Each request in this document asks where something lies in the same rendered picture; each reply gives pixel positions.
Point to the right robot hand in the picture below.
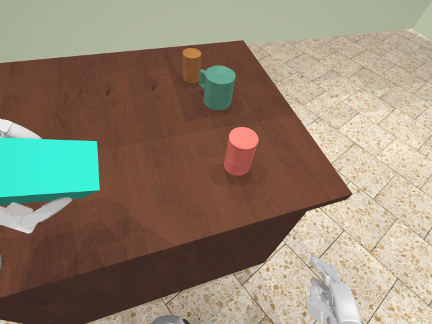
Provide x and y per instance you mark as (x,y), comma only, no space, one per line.
(337,304)

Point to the left robot hand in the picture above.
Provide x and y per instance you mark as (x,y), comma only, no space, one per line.
(17,216)

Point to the sponge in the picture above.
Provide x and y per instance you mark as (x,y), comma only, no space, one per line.
(38,170)

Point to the table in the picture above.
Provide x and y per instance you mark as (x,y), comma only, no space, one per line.
(168,216)

